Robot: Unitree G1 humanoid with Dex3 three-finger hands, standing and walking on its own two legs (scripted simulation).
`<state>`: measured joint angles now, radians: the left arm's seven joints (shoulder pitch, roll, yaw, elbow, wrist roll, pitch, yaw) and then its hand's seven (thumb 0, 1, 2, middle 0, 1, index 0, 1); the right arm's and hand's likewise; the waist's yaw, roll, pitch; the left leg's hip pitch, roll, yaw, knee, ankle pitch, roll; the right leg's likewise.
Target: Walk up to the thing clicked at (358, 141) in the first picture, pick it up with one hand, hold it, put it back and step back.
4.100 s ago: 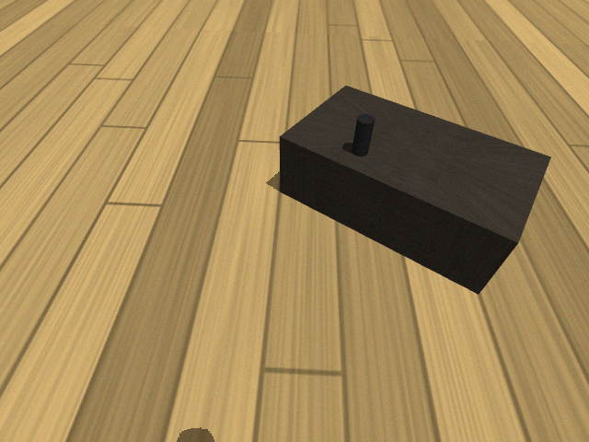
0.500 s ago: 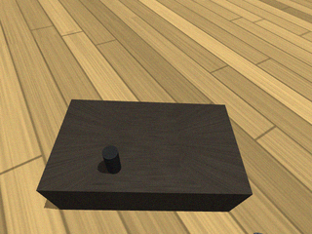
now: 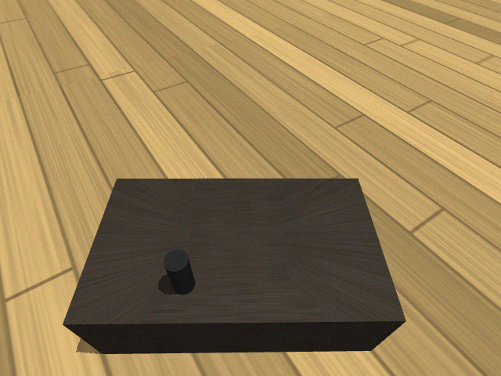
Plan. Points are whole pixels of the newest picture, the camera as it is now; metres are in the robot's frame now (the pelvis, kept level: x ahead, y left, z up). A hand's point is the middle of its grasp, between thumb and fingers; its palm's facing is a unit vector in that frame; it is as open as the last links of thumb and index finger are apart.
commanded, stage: walk up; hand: left
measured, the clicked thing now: (180, 273) +0.47 +0.20 -0.37
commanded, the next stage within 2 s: stand in 0.44 s
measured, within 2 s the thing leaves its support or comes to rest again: neither
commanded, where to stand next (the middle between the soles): +0.05 -0.02 m, yaw +2 degrees
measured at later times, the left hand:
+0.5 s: hand out of the picture +0.09 +0.25 -0.16, palm faces -0.01 -0.95 -0.32, open 7.4 cm
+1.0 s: hand out of the picture +0.09 +0.25 -0.15, palm faces -0.02 -0.94 -0.34, open 7.4 cm
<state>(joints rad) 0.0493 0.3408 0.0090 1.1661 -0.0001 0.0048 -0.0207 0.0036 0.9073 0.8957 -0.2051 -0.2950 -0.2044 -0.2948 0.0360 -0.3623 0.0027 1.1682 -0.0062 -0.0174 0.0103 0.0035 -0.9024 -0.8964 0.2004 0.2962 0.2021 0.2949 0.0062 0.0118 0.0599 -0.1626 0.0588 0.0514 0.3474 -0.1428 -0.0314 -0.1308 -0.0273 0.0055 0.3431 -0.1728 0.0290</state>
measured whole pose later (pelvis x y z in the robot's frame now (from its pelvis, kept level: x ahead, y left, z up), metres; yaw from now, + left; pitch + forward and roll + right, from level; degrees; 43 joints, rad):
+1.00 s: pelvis +0.02 +0.00 +0.00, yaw +0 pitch -2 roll +0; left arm 0.10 0.35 -0.01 1.13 0.01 -0.01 -0.01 0.00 0.91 0.90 -0.20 -0.29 -0.20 -0.29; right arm 0.08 -0.35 -0.01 1.15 -0.01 0.00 0.02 0.00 -0.90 -0.90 0.20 0.30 0.20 0.29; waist 0.00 0.01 0.05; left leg -0.13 0.05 0.05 0.32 -0.15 -0.03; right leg -0.10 -0.04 0.00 0.32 -0.19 0.03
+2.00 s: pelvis +0.02 +0.00 +0.00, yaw +1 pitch -2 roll +0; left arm 0.12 0.35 -0.01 1.12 0.01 0.00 -0.01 0.00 0.91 0.90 -0.21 -0.30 -0.20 -0.30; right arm 0.10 -0.35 0.00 1.14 -0.01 0.00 0.01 0.00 -0.90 -0.90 0.20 0.30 0.20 0.29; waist 0.00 0.00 0.05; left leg -0.13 0.05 0.04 0.32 -0.16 -0.03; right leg -0.09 -0.04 -0.01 0.32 -0.19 0.03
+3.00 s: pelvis +0.01 +0.00 -0.01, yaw +2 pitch +4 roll +0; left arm -0.04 0.34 0.15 0.99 0.08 0.04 -0.03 0.00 0.43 0.44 -0.07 -0.08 -0.07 -0.07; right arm 0.22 -0.25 -0.02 0.79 0.03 -0.05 -0.03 0.00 -0.97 -0.91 0.20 0.30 0.20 0.29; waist -0.02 0.00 0.04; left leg -0.35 0.05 0.02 0.50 -0.22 -0.02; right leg -0.31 -0.04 -0.02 0.49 -0.25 0.03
